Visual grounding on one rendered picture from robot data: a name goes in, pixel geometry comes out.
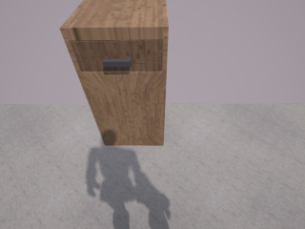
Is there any drawer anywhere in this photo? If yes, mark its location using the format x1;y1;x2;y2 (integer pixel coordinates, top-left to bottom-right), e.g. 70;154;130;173
71;39;163;72

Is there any handle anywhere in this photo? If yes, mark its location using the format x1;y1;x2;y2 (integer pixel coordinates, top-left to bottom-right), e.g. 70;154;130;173
102;56;132;67

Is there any cabinet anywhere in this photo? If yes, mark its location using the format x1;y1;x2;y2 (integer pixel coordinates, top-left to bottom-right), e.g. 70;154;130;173
59;0;169;146

